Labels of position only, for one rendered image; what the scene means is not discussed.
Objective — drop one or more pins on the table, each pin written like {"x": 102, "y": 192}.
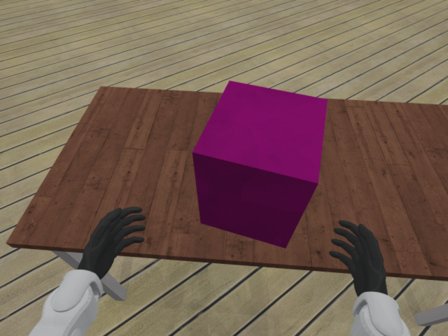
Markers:
{"x": 383, "y": 164}

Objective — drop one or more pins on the left robot forearm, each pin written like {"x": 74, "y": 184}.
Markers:
{"x": 72, "y": 307}

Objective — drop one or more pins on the right robot hand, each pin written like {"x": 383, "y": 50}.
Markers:
{"x": 367, "y": 263}

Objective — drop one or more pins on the right robot forearm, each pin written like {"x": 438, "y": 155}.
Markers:
{"x": 377, "y": 314}

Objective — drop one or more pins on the carton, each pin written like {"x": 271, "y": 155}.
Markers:
{"x": 258, "y": 160}

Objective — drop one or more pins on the left robot hand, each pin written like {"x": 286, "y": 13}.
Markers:
{"x": 106, "y": 242}

